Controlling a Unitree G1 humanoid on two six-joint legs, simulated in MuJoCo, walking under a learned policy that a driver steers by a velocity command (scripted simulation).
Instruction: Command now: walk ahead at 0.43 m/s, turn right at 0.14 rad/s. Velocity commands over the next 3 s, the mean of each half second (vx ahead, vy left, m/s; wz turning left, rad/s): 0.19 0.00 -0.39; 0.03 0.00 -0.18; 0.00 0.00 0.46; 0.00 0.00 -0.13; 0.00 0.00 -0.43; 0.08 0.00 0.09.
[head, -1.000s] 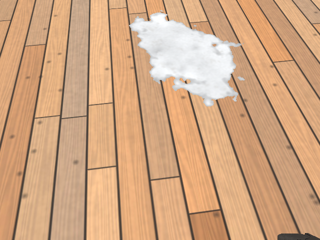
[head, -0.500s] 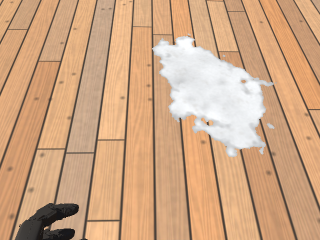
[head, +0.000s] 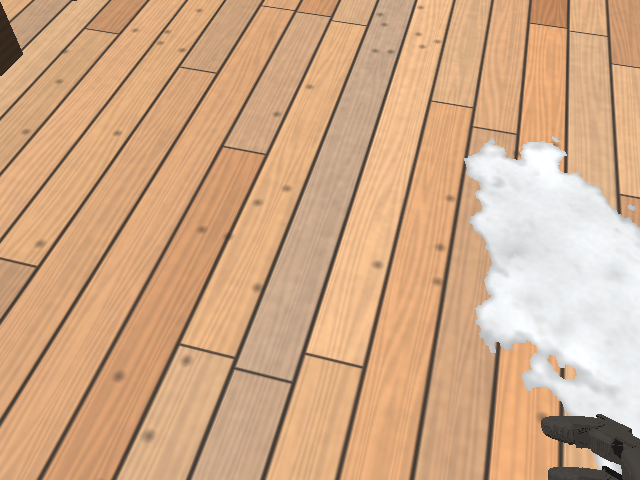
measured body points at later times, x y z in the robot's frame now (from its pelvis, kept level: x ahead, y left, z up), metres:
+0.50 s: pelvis +0.14 -0.01 +0.00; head +0.17 -0.04 +0.45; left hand +0.38 +0.22 -0.08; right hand +0.19 -0.32 -0.12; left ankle +0.13 +0.12 -0.73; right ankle +0.17 -0.12 -0.73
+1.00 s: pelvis +0.18 -0.01 +0.00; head +0.20 +0.00 +0.45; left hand +0.42 +0.18 -0.10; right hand +0.18 -0.30 -0.11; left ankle +0.23 +0.12 -0.73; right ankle +0.17 -0.12 -0.73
